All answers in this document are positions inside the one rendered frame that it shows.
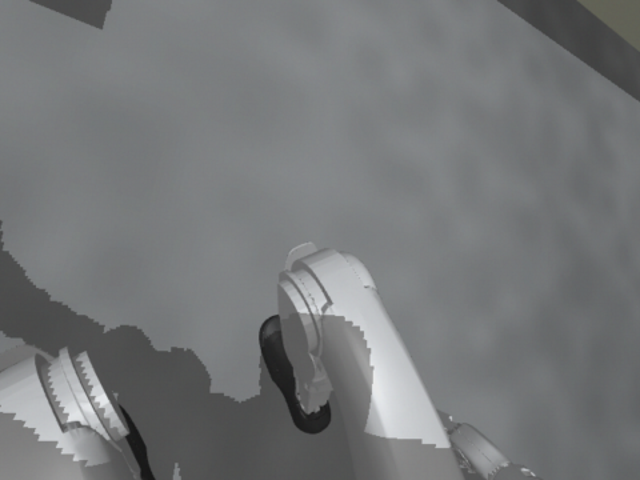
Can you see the right robot foot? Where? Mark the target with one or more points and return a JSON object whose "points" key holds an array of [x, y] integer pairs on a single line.
{"points": [[281, 372]]}

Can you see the left robot foot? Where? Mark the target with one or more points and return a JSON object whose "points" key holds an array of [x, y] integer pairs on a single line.
{"points": [[138, 448]]}

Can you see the right robot hand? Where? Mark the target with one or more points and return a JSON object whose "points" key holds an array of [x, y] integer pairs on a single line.
{"points": [[473, 450]]}

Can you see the right robot arm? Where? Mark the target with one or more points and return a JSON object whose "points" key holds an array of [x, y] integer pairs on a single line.
{"points": [[516, 472]]}

